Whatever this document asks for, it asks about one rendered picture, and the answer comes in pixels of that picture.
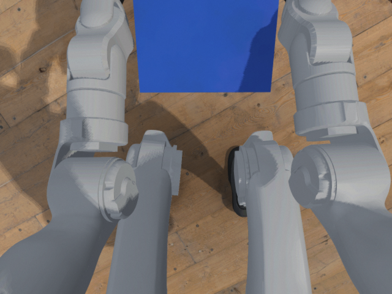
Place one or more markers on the carton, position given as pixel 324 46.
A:
pixel 205 45

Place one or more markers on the right robot forearm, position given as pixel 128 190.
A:
pixel 319 48

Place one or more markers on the left robot forearm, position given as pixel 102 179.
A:
pixel 96 82

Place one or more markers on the robot left shin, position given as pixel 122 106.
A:
pixel 133 152

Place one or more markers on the left robot thigh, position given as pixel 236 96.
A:
pixel 139 261

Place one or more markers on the left robot upper arm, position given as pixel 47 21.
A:
pixel 87 197

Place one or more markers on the right robot upper arm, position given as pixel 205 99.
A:
pixel 346 185

